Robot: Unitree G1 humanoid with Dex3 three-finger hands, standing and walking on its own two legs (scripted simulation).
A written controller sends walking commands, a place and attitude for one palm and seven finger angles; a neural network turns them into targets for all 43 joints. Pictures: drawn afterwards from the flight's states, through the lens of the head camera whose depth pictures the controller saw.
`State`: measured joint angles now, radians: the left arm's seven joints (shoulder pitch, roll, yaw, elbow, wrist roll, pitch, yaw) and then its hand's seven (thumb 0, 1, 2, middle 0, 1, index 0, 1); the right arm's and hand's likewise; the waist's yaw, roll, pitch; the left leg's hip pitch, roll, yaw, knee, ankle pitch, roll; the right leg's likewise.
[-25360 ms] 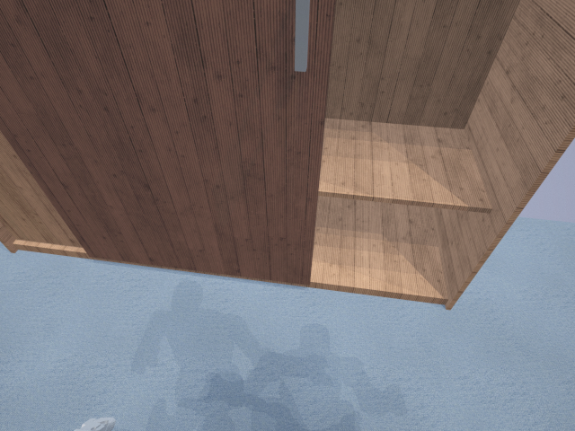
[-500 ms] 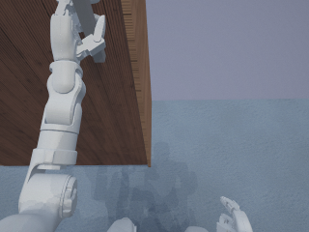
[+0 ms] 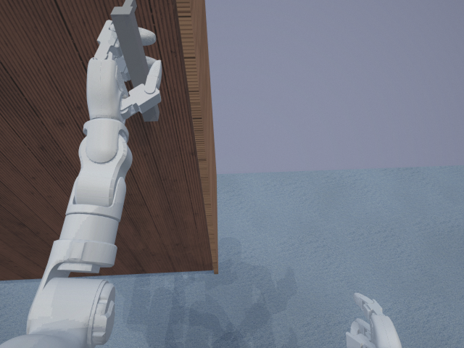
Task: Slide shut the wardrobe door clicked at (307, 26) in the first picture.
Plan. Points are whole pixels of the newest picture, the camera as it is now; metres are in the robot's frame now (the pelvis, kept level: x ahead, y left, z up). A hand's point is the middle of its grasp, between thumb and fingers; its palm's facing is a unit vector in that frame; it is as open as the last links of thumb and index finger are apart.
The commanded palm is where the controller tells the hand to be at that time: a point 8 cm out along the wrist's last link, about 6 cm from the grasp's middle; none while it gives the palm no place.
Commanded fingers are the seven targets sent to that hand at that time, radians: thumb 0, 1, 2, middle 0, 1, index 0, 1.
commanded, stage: stop walking and hold the door there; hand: left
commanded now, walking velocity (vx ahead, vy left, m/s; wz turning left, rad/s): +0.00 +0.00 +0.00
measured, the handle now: (141, 63) +0.46 +0.15 +0.25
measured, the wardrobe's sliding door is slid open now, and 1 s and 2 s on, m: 0.00 0.00 0.00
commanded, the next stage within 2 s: loosen the grip on the handle in 0.12 s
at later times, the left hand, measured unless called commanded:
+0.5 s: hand (145, 87) +0.42 +0.14 +0.24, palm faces +0.13 -0.99 -0.09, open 10.4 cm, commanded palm +0.40 +0.18 +0.23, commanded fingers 0.00 -0.55 0.20 -0.38 -1.32 -0.38 -1.32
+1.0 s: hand (144, 90) +0.42 +0.14 +0.23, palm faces +0.07 -0.99 -0.12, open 14.6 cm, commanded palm +0.40 +0.21 +0.23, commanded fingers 0.00 -0.55 0.20 -0.25 -1.15 -0.25 -1.15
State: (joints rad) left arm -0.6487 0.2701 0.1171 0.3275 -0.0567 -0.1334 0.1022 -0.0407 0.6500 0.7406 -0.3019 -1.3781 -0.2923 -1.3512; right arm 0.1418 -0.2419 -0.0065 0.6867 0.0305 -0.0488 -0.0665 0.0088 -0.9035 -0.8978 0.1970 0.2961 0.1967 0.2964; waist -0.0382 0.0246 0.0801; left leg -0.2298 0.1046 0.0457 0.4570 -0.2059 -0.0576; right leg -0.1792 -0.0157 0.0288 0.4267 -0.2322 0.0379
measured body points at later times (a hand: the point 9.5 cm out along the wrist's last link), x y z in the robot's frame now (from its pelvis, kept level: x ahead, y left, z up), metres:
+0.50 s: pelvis -0.04 +0.00 -0.01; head -0.04 +0.00 +0.44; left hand +0.40 +0.19 +0.24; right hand +0.07 -0.25 -0.11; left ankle +0.02 +0.15 -0.74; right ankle +0.00 -0.14 -0.74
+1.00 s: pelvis -0.02 +0.01 -0.01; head -0.01 +0.01 +0.44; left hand +0.41 +0.19 +0.24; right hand +0.06 -0.26 -0.12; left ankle +0.02 +0.15 -0.74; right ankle +0.00 -0.14 -0.74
